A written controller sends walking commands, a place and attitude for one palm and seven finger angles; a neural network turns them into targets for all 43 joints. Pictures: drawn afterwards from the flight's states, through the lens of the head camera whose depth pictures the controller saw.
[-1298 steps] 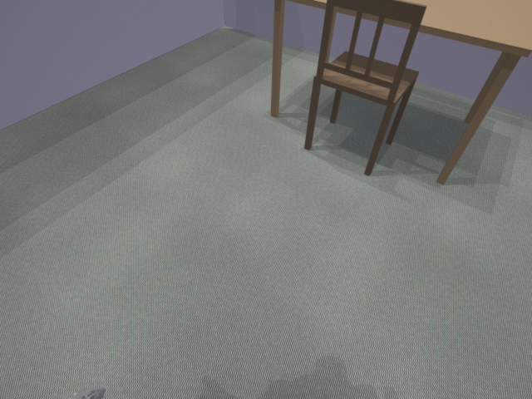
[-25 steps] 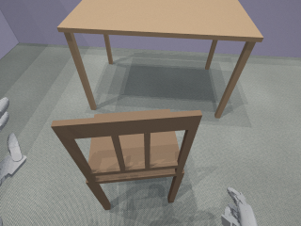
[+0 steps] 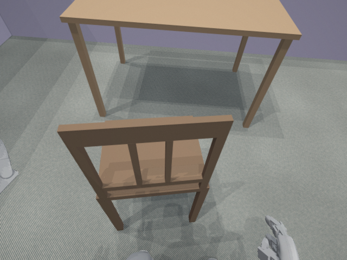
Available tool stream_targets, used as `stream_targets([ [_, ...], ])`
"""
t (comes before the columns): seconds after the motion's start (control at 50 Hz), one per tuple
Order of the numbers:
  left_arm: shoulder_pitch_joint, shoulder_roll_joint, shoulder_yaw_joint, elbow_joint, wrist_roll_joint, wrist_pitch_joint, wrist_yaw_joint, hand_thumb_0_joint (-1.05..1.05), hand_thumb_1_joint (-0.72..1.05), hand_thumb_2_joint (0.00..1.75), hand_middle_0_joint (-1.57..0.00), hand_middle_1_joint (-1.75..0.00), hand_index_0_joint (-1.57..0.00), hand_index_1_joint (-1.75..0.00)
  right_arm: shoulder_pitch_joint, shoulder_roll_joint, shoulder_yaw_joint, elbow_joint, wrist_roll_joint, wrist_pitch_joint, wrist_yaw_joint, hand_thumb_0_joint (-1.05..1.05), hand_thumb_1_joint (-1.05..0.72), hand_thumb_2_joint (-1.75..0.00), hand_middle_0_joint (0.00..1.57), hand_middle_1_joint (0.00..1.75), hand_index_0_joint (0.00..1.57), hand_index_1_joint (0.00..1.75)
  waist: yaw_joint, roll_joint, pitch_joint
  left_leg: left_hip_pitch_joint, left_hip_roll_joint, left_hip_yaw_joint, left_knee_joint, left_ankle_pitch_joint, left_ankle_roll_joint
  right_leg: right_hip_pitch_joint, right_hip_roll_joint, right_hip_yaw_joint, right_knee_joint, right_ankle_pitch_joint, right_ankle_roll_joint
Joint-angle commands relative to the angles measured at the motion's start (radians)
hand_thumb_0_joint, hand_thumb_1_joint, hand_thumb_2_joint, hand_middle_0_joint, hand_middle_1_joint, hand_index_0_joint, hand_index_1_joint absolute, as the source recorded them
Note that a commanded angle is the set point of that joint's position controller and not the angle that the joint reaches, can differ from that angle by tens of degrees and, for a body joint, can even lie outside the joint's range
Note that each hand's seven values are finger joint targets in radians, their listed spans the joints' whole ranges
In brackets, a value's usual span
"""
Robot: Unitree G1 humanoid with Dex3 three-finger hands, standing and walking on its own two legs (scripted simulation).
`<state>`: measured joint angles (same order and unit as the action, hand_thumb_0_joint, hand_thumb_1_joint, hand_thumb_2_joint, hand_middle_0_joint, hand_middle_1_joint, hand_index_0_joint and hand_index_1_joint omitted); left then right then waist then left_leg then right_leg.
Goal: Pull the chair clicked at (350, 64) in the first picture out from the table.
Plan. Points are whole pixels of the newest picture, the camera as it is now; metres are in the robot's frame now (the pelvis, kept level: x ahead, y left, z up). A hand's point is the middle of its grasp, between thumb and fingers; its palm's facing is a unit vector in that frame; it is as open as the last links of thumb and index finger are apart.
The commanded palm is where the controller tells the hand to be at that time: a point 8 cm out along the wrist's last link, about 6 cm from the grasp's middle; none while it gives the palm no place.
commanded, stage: step back with the hand held close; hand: left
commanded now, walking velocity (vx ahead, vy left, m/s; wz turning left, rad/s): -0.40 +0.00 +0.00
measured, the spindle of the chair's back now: (135, 164) +0.38 +0.14 -0.08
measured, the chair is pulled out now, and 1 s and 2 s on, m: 0.59 0.59 0.59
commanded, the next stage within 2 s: stop stepping back and stand still in 0.50 s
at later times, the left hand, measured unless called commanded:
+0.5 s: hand (3, 215) +0.15 +0.25 +0.18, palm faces +0.36 -0.79 -0.50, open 7.4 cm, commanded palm +0.08 +0.28 +0.19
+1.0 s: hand out of the picture +0.03 +0.23 +0.18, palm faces +0.40 -0.79 -0.46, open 7.4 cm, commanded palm -0.03 +0.27 +0.19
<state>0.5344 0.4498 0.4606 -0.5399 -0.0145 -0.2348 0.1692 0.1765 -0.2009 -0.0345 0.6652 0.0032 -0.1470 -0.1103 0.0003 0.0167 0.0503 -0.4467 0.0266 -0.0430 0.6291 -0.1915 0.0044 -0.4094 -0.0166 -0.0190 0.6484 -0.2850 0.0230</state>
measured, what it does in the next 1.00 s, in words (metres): walks backwards: right foot, then left foot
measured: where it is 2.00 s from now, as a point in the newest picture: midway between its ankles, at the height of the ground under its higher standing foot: outside the picture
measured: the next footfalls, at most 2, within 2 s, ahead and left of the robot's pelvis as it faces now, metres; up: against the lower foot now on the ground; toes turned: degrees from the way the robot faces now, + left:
right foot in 0.12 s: +0.01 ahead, -0.15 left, +0.00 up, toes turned -2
left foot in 0.38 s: +0.02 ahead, +0.10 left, +0.00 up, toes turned -2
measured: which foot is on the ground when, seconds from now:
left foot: down 0.00-0.22, up 0.24-0.36, down 0.38-0.70, up 0.72-0.86, down 0.88-1.00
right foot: up 0.00-0.10, down 0.12-0.38, up 0.40-0.66, down 0.68-1.00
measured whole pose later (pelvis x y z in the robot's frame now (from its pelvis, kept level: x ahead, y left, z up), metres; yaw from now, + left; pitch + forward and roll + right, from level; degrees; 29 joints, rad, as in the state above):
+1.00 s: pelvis -0.17 -0.03 +0.01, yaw +0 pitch -2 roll -1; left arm 0.56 0.42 0.41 -0.47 -0.01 -0.19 0.15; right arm 0.32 -0.23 -0.04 0.67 0.03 -0.15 -0.09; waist -0.03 -0.02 -0.03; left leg -0.25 0.01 -0.01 0.51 -0.23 0.02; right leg -0.25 -0.06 -0.05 0.54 -0.33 0.03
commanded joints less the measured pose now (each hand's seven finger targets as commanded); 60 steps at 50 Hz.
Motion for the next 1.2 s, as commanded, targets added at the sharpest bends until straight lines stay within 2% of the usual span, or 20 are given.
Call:
stream_targets([
  [0.0,0.012,0.161,0.136,-0.206,-0.011,-0.079,0.007,0.00,0.90,0.90,-0.20,-0.30,-0.20,-0.30,-0.079,-0.139,-0.038,-0.153,-0.001,-0.083,-0.003,0.00,-0.90,-0.90,0.20,0.30,0.20,0.30,0.019,0.164,-0.142,-0.049,0.230,-0.225,-0.299,-0.090,0.122,0.182,-0.002,0.016,0.040,-0.072,-0.024],
  [0.1,-0.019,0.175,0.124,-0.217,-0.016,-0.112,-0.014,0.00,0.90,0.90,-0.20,-0.30,-0.20,-0.30,-0.069,-0.142,-0.024,-0.102,-0.026,-0.115,0.012,0.00,-0.90,-0.90,0.20,0.30,0.20,0.30,0.032,0.208,-0.191,0.158,0.216,-0.182,-0.198,0.258,0.103,0.186,-0.017,0.017,-0.201,0.062,-0.029],
  [0.14,-0.019,0.164,0.105,-0.230,-0.021,-0.106,-0.024,0.00,0.90,0.90,-0.20,-0.30,-0.20,-0.30,-0.064,-0.148,-0.041,-0.106,-0.016,-0.109,0.014,0.00,-0.90,-0.90,0.20,0.30,0.20,0.30,0.035,0.095,-0.256,0.236,0.153,-0.099,-0.103,0.291,0.053,0.189,-0.029,0.030,-0.233,0.229,-0.044],
  [0.22,0.004,0.228,0.157,-0.188,-0.039,-0.091,-0.008,0.00,0.90,0.90,-0.20,-0.30,-0.20,-0.30,-0.069,-0.116,-0.056,-0.107,-0.003,-0.065,0.015,0.00,-0.90,-0.90,0.20,0.30,0.20,0.30,0.015,-0.176,-0.235,0.188,-0.048,0.016,0.300,-0.158,-0.031,0.005,-0.341,0.305,-0.399,0.291,-0.229],
  [0.24,0.000,0.205,0.147,-0.163,-0.034,-0.073,-0.003,0.00,0.90,0.90,-0.20,-0.30,-0.20,-0.30,-0.098,-0.089,-0.048,-0.118,-0.011,-0.048,0.017,0.00,-0.90,-0.90,0.20,0.30,0.20,0.30,0.014,-0.193,-0.191,0.090,-0.040,-0.016,0.340,-0.218,-0.027,0.063,-0.353,0.271,-0.376,0.406,-0.243],
  [0.3,-0.008,0.179,0.147,-0.111,-0.009,-0.053,0.007,0.00,0.90,0.90,-0.20,-0.30,-0.20,-0.30,-0.129,-0.071,-0.013,-0.131,-0.010,-0.025,-0.002,0.00,-0.90,-0.90,0.20,0.30,0.20,0.30,-0.003,-0.176,-0.130,0.047,-0.004,-0.020,-0.029,-0.166,-0.011,0.204,-0.236,0.106,-0.215,0.625,-0.140],
  [0.32,0.000,0.191,0.150,-0.110,-0.004,-0.059,0.009,0.00,0.90,0.90,-0.20,-0.30,-0.20,-0.30,-0.145,-0.094,-0.018,-0.134,-0.002,-0.024,-0.007,0.00,-0.90,-0.90,0.20,0.30,0.20,0.30,-0.007,-0.112,-0.135,0.112,0.012,-0.001,-0.245,0.110,0.004,0.217,-0.177,0.066,-0.125,0.606,-0.084],
  [0.36,0.023,0.180,0.125,-0.188,-0.010,-0.081,-0.010,0.00,0.90,0.90,-0.20,-0.30,-0.20,-0.30,-0.093,-0.122,-0.049,-0.151,0.001,-0.027,0.005,0.00,-0.90,-0.90,0.20,0.30,0.20,0.30,0.009,0.123,-0.236,0.344,0.261,-0.174,-0.287,0.736,0.090,0.077,-0.046,0.023,0.103,0.061,-0.019],
  [0.38,0.059,0.164,0.109,-0.175,-0.018,-0.084,-0.018,0.00,0.90,0.90,-0.20,-0.30,-0.20,-0.30,-0.076,-0.114,-0.053,-0.151,-0.002,-0.038,0.019,0.00,-0.90,-0.90,0.20,0.30,0.20,0.30,0.012,0.140,-0.256,0.401,0.307,-0.182,-0.261,0.824,0.136,-0.001,-0.015,0.047,0.226,-0.170,-0.020],
  [0.42,0.025,0.174,0.109,-0.260,-0.035,-0.078,-0.020,0.00,0.90,0.90,-0.20,-0.30,-0.20,-0.30,-0.083,-0.114,-0.042,-0.136,-0.029,-0.067,0.023,0.00,-0.90,-0.90,0.20,0.30,0.20,0.30,0.006,0.252,-0.247,0.301,0.328,-0.218,-0.260,0.767,0.179,-0.007,-0.016,0.096,0.350,-0.258,-0.005],
  [0.48,0.020,0.174,0.105,-0.336,-0.022,-0.084,-0.013,0.00,0.90,0.90,-0.20,-0.30,-0.20,-0.30,-0.060,-0.132,-0.053,-0.126,-0.009,-0.086,0.036,0.00,-0.90,-0.90,0.20,0.30,0.20,0.30,0.023,0.199,-0.239,0.342,0.263,-0.126,-0.231,0.732,0.134,0.036,-0.021,0.032,0.170,-0.124,-0.030],
  [0.58,0.069,0.201,0.160,-0.236,-0.043,-0.083,-0.018,0.00,0.90,0.90,-0.20,-0.30,-0.20,-0.30,-0.071,-0.138,-0.038,-0.120,-0.018,-0.098,0.025,0.00,-0.90,-0.90,0.20,0.30,0.20,0.30,0.020,0.252,-0.175,0.150,0.244,-0.151,-0.266,0.239,0.111,0.204,-0.035,0.004,-0.108,-0.026,-0.040],
  [0.64,0.107,0.174,0.137,-0.120,-0.044,-0.049,-0.025,0.00,0.90,0.90,-0.20,-0.30,-0.20,-0.30,-0.046,-0.130,-0.027,-0.144,0.007,-0.065,0.035,0.00,-0.90,-0.90,0.20,0.30,0.20,0.30,0.012,0.076,-0.161,0.107,0.115,-0.042,-0.157,-0.250,0.030,0.262,-0.064,-0.010,-0.358,0.055,-0.024],
  [0.68,0.035,0.155,0.075,-0.098,-0.043,-0.023,-0.023,0.00,0.90,0.90,-0.20,-0.30,-0.20,-0.30,-0.004,-0.136,-0.043,-0.146,0.018,-0.043,0.033,0.00,-0.90,-0.90,0.20,0.30,0.20,0.30,-0.017,-0.242,-0.139,0.163,-0.023,0.042,0.187,-0.267,-0.035,0.023,-0.247,0.241,-0.455,-0.168,-0.148],
  [0.7,0.013,0.157,0.075,-0.099,-0.045,0.004,-0.012,0.00,0.90,0.90,-0.20,-0.30,-0.20,-0.30,-0.025,-0.137,-0.044,-0.145,0.023,-0.034,0.032,0.00,-0.90,-0.90,0.20,0.30,0.20,0.30,-0.013,-0.289,-0.124,0.181,-0.019,0.016,0.320,-0.197,-0.025,-0.048,-0.316,0.286,-0.477,-0.179,-0.183],
  [0.8,-0.094,0.182,0.069,-0.106,-0.016,0.007,0.012,0.00,0.90,0.90,-0.20,-0.30,-0.20,-0.30,-0.054,-0.119,-0.009,-0.154,0.013,-0.030,0.015,0.00,-0.90,-0.90,0.20,0.30,0.20,0.30,-0.025,-0.157,-0.030,0.181,-0.007,0.039,-0.024,-0.231,0.027,0.020,-0.232,0.119,-0.396,-0.222,-0.094],
  [0.88,-0.041,0.180,0.085,-0.190,0.000,-0.028,0.006,0.00,0.90,0.90,-0.20,-0.30,-0.20,-0.30,-0.015,-0.149,-0.034,-0.179,0.021,-0.061,0.020,0.00,-0.90,-0.90,0.20,0.30,0.20,0.30,0.005,0.069,-0.045,0.168,0.089,-0.086,-0.315,-0.082,0.069,0.173,-0.090,0.053,-0.229,-0.021,-0.035],
  [0.92,-0.019,0.184,0.099,-0.172,0.016,-0.026,0.000,0.00,0.90,0.90,-0.20,-0.30,-0.20,-0.30,-0.036,-0.130,-0.020,-0.176,0.025,-0.065,0.025,0.00,-0.90,-0.90,0.20,0.30,0.20,0.30,-0.005,0.330,-0.032,-0.013,0.146,-0.189,-0.499,-0.506,0.094,0.238,-0.036,-0.036,-0.066,-0.151,-0.009],
  [1.06,-0.019,0.135,0.070,-0.088,0.000,-0.031,-0.004,0.00,0.90,0.90,-0.20,-0.30,-0.20,-0.30,0.000,-0.140,-0.030,-0.140,0.017,-0.069,0.029,0.00,-0.90,-0.90,0.20,0.30,0.20,0.30,-0.009,0.014,-0.055,0.024,0.060,-0.073,-0.267,-0.395,0.061,0.243,-0.040,0.031,-0.279,-0.159,-0.048],
  [1.18,-0.105,0.125,0.048,-0.117,-0.002,-0.011,0.007,0.00,0.90,0.90,-0.20,-0.30,-0.20,-0.30,-0.025,-0.130,-0.016,-0.132,0.008,-0.065,0.022,0.00,-0.90,-0.90,0.20,0.30,0.20,0.30,-0.016,0.039,-0.061,0.115,0.061,-0.075,-0.247,-0.310,0.064,0.167,-0.047,0.075,-0.277,-0.138,-0.064],
])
